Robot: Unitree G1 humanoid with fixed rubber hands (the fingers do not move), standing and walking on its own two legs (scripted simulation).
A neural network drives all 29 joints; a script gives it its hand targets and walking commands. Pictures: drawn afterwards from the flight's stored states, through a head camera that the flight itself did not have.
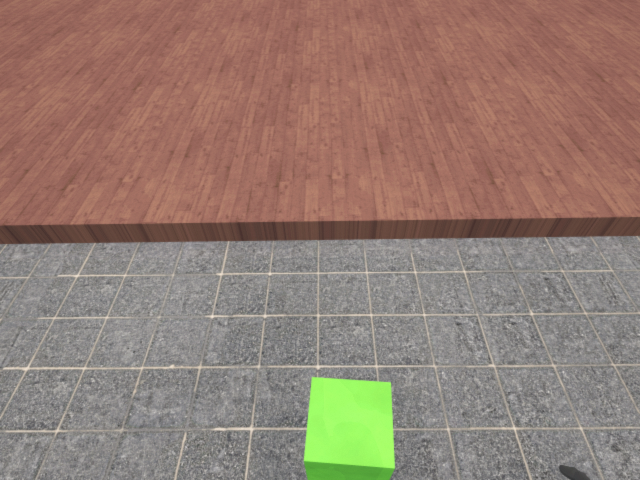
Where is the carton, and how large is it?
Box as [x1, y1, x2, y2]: [304, 377, 394, 479]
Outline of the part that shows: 312,377 304,453 304,464 307,478 388,479 394,468 390,382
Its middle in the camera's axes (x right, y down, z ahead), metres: +0.07 +0.53 +1.05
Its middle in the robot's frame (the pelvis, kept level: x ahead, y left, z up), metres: +0.37 -0.04 -0.66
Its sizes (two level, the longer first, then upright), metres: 0.210 0.200 0.250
